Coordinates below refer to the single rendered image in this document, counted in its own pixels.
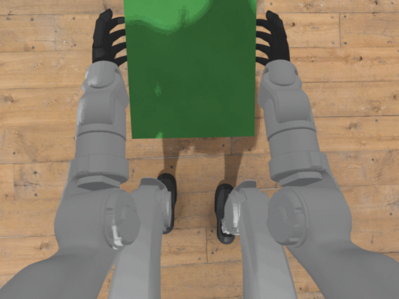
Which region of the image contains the robot left forearm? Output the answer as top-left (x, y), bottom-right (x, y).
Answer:
top-left (54, 60), bottom-right (130, 233)

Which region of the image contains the robot right forearm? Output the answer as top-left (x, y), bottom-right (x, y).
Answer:
top-left (257, 60), bottom-right (351, 213)

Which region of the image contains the carton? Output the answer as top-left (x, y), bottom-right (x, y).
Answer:
top-left (123, 0), bottom-right (257, 139)

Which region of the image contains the left robot foot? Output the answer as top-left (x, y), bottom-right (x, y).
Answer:
top-left (157, 173), bottom-right (176, 234)

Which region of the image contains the left robot shin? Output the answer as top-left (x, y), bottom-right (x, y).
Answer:
top-left (130, 177), bottom-right (166, 199)

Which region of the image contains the robot right upper arm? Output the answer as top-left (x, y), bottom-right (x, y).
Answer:
top-left (266, 186), bottom-right (399, 299)

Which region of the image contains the right robot hand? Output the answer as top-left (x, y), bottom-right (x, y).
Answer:
top-left (256, 10), bottom-right (290, 66)

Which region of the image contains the left robot hand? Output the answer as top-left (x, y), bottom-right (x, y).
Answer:
top-left (92, 9), bottom-right (127, 67)

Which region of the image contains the robot left upper arm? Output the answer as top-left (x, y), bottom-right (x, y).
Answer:
top-left (0, 187), bottom-right (141, 299)

